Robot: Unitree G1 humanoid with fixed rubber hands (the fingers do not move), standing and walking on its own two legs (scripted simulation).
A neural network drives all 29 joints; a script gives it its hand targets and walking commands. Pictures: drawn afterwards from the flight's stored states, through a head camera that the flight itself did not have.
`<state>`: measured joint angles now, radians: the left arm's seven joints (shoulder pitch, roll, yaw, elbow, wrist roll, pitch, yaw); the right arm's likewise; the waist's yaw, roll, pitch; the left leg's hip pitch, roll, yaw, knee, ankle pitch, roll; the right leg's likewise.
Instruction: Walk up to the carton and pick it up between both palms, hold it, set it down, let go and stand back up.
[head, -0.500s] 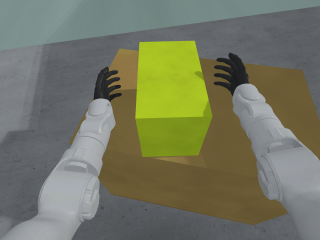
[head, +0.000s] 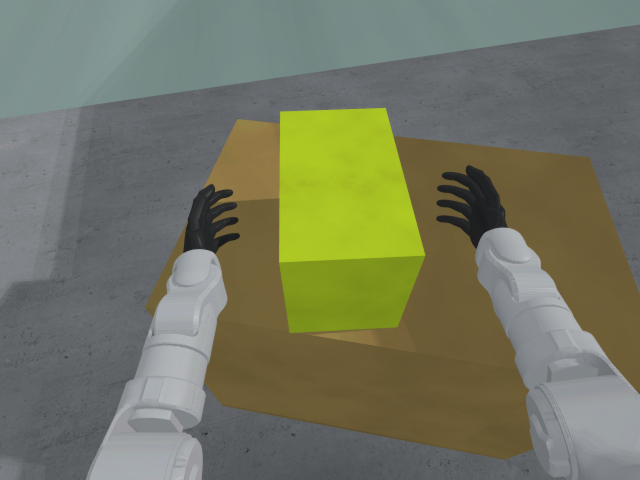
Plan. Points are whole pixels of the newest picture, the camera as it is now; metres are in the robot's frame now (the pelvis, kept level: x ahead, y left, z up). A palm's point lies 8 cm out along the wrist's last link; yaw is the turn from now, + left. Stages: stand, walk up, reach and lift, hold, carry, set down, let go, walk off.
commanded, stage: set down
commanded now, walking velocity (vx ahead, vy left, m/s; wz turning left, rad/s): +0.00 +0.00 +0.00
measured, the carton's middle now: (338, 218) +0.51 +0.02 -0.02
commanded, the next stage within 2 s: let go in 1.98 s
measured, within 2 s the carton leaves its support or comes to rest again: neither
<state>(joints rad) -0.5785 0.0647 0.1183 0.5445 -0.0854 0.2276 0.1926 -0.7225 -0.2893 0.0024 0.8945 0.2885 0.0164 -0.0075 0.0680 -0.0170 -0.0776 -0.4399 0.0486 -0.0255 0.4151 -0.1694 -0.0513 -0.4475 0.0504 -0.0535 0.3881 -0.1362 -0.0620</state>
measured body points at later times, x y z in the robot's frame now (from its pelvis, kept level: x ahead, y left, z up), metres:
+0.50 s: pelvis +0.00 +0.00 +0.00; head +0.03 +0.01 +0.45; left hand +0.32 +0.18 +0.02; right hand +0.34 -0.20 +0.02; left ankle +0.01 +0.15 -0.74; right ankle +0.02 -0.08 -0.74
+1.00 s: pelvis +0.00 +0.01 +0.00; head +0.00 +0.03 +0.45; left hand +0.23 +0.18 -0.04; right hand +0.24 -0.20 -0.03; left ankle +0.01 +0.15 -0.74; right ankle +0.02 -0.08 -0.74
